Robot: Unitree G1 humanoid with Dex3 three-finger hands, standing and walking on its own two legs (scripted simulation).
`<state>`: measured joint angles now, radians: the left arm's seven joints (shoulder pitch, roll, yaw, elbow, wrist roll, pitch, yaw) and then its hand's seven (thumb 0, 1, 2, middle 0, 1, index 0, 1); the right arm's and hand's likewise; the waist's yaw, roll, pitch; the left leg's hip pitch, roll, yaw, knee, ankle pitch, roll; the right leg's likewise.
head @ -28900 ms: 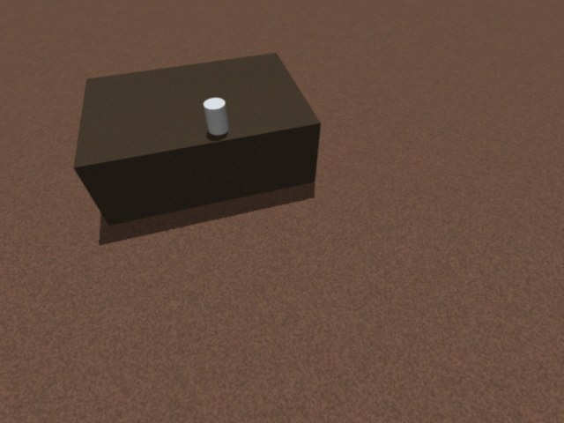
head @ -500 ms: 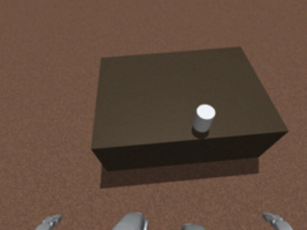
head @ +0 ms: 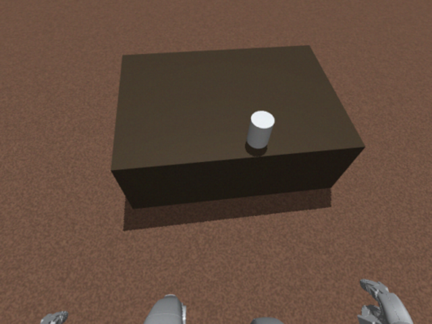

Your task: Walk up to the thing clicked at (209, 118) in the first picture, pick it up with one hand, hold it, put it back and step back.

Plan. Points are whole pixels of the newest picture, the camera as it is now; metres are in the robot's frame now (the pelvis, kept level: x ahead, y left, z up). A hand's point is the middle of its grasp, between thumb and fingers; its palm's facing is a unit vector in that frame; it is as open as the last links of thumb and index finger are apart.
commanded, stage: step back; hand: right
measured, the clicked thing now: (259, 130) +0.79 -0.16 -0.33
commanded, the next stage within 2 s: stand in 1.86 s
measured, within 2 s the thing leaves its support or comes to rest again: neither
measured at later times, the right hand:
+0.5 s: hand out of the picture -0.04 -0.29 -0.13, palm faces -0.16 +0.90 -0.40, open 7.4 cm
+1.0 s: hand out of the picture -0.18 -0.33 -0.16, palm faces -0.20 +0.91 -0.37, open 7.4 cm
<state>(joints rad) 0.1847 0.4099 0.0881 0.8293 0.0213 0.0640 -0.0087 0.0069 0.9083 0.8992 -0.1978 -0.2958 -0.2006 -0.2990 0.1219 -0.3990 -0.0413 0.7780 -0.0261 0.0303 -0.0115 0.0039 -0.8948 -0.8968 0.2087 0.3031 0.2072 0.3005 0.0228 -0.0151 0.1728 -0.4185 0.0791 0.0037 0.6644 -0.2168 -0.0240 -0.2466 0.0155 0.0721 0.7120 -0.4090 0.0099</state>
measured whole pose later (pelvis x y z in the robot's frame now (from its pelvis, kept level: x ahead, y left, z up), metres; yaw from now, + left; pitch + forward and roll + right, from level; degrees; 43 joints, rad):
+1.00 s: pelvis -0.29 -0.07 +0.00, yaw +9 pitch -3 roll +1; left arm 0.20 0.39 0.07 0.90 0.04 0.01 0.00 0.01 0.90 0.90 -0.20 -0.30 -0.21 -0.30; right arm 0.21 -0.40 -0.06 0.97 -0.03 0.05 0.01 0.01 -0.90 -0.90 0.20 0.30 0.20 0.30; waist 0.04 0.01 0.10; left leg -0.26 -0.02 -0.04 0.66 -0.42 -0.01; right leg -0.33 -0.07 -0.04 0.72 -0.34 -0.01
